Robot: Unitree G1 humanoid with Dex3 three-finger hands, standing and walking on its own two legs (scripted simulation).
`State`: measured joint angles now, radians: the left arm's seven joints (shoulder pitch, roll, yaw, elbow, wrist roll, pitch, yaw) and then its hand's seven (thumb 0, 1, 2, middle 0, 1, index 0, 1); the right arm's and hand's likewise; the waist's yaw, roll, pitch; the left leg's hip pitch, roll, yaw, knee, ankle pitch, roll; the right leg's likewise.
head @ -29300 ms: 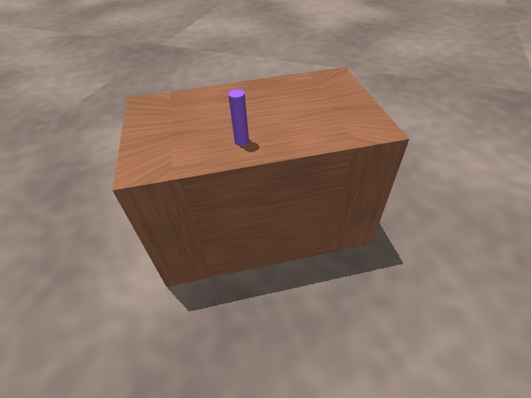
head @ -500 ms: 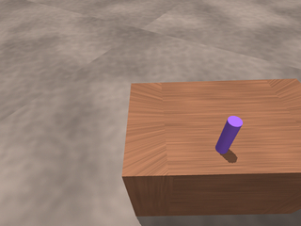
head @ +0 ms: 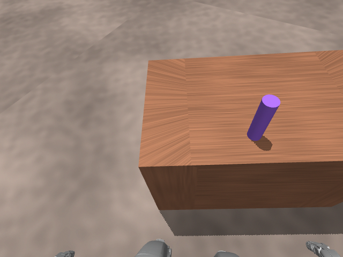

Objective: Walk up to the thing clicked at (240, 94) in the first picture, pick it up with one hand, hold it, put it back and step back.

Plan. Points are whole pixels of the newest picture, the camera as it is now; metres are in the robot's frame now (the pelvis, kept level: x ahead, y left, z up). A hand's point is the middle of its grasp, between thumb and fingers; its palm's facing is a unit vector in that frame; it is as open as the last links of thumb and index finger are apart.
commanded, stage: step back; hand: right
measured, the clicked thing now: (261, 119) +0.51 -0.24 -0.08
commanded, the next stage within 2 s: none
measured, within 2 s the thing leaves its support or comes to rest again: neither
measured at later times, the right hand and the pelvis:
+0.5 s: hand out of the picture +0.00 -0.23 -0.14, palm faces -0.03 +0.91 -0.42, open 7.4 cm; pelvis -0.09 +0.04 +0.00, yaw -1 degrees
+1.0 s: hand out of the picture -0.14 -0.22 -0.16, palm faces -0.04 +0.91 -0.41, open 7.4 cm; pelvis -0.22 +0.05 -0.01, yaw +0 degrees
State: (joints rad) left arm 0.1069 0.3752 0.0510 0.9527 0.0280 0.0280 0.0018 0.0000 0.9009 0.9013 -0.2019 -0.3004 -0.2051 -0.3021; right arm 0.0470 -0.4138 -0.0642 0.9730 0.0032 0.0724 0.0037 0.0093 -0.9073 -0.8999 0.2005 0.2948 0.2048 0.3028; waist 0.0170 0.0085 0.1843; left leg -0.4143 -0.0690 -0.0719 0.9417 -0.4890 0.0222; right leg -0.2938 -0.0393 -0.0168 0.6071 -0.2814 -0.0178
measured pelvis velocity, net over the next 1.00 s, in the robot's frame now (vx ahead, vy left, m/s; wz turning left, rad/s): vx -0.22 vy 0.05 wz -0.01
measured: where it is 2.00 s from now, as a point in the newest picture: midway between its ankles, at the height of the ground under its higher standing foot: outside the picture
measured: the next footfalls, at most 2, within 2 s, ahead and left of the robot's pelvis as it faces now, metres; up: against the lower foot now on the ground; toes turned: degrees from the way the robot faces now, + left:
left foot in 0.20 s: -0.04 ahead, +0.16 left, +0.00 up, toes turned +0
right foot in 0.58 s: -0.08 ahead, -0.07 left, +0.00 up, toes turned +0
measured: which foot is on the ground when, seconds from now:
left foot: up 0.00-0.18, down 0.20-0.62, up 0.64-0.94, down 0.96-1.00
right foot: down 0.00-0.22, up 0.24-0.56, down 0.58-1.00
